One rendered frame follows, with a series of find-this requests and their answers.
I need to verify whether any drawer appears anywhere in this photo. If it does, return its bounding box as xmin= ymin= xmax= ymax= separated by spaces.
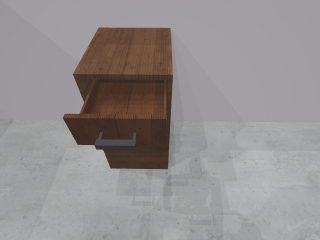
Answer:
xmin=63 ymin=79 xmax=167 ymax=146

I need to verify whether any handle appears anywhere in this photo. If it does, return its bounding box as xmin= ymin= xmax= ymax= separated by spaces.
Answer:
xmin=94 ymin=132 xmax=137 ymax=150

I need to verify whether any cabinet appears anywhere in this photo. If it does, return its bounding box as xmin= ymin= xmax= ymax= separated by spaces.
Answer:
xmin=73 ymin=27 xmax=173 ymax=169

